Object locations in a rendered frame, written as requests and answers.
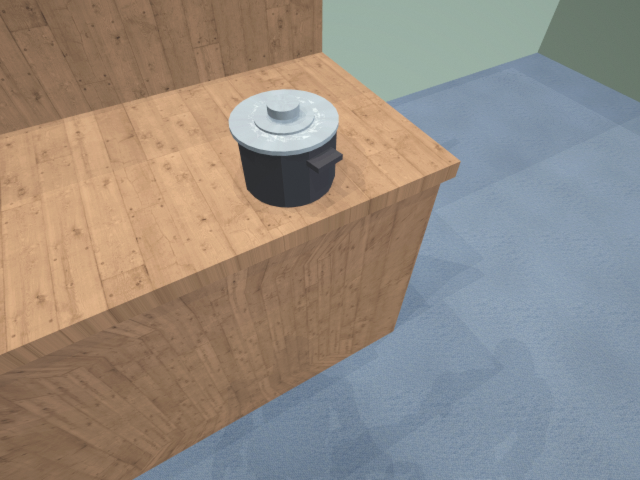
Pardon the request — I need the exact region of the lid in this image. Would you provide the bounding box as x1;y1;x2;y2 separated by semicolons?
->
229;89;339;156

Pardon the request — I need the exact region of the knob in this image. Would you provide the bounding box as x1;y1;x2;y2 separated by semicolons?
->
266;94;300;120

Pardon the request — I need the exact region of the table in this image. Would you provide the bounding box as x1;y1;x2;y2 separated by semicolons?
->
0;0;461;480

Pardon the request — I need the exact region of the pot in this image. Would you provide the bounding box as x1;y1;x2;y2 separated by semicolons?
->
238;131;343;208

